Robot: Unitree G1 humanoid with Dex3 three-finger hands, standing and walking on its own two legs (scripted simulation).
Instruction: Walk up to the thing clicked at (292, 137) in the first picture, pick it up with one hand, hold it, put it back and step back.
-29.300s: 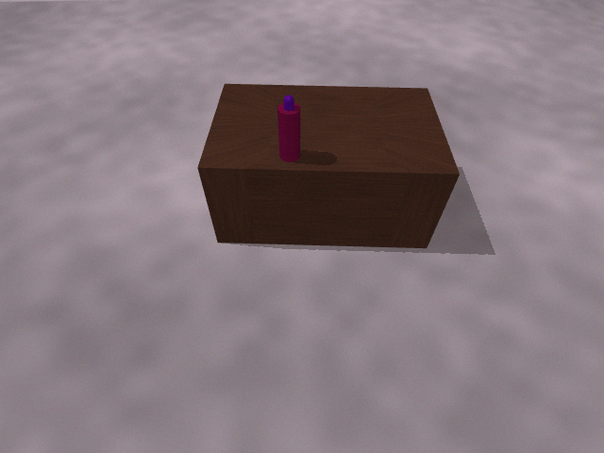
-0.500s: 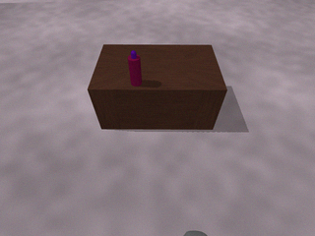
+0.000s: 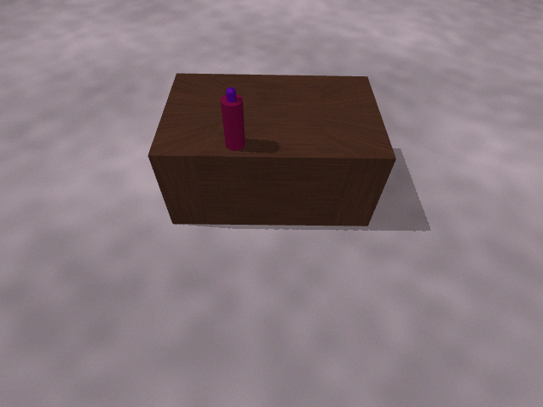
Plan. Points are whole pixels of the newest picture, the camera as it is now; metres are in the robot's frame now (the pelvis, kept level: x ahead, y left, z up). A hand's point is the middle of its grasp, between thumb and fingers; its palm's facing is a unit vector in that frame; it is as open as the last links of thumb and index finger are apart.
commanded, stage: step back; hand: left
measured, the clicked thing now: (233, 118) +1.02 +0.17 -0.23
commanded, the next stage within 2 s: stand in 0.42 s
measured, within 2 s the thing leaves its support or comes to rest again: neither
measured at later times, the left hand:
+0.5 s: hand out of the picture +0.11 +0.26 -0.14, palm faces -0.05 -0.94 -0.34, open 7.4 cm
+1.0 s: hand out of the picture +0.08 +0.26 -0.14, palm faces -0.06 -0.94 -0.34, open 7.4 cm
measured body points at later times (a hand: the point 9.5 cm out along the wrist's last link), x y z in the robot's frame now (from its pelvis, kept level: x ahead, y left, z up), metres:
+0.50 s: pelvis +0.01 +0.01 +0.02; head +0.03 +0.01 +0.47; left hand +0.12 +0.31 -0.11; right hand +0.11 -0.30 -0.11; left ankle +0.02 +0.12 -0.73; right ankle +0.00 -0.13 -0.73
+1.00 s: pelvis -0.01 +0.01 +0.02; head -0.01 +0.01 +0.47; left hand +0.08 +0.31 -0.11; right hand +0.06 -0.30 -0.11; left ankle +0.02 +0.12 -0.73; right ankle +0.00 -0.13 -0.73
